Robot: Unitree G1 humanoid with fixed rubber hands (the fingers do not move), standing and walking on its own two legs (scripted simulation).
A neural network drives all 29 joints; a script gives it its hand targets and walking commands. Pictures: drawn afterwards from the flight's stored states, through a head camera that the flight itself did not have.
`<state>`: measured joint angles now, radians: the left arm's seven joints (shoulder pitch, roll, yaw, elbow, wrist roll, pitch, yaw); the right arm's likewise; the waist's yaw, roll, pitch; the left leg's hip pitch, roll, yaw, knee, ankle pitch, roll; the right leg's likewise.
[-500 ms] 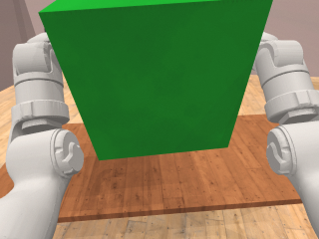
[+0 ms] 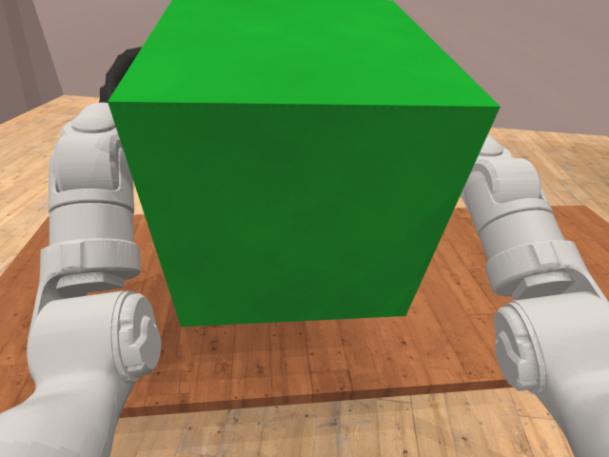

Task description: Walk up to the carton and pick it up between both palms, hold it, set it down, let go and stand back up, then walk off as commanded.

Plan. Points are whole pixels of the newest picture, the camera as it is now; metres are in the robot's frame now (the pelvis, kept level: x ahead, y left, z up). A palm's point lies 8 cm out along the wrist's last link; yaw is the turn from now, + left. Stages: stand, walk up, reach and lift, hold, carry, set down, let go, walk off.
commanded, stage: set down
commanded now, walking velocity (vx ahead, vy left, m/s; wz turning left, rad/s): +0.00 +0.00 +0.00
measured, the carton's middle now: (292, 155) +0.42 +0.00 +0.27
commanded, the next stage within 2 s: none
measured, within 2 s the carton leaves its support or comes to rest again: neither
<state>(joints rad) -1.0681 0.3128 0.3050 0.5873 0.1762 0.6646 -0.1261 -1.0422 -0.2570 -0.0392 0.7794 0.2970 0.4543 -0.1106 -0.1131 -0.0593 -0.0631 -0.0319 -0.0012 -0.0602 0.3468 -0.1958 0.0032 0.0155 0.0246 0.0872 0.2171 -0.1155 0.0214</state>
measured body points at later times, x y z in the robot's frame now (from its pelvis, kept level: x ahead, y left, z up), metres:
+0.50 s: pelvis +0.00 +0.01 +0.00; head -0.05 +0.04 +0.45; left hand +0.43 +0.20 +0.31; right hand +0.39 -0.18 +0.26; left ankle +0.00 +0.11 -0.75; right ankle +0.01 -0.14 -0.75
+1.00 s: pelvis +0.01 +0.01 +0.00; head -0.03 +0.04 +0.45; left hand +0.45 +0.19 +0.27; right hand +0.40 -0.19 +0.22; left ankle +0.00 +0.11 -0.75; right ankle +0.01 -0.14 -0.75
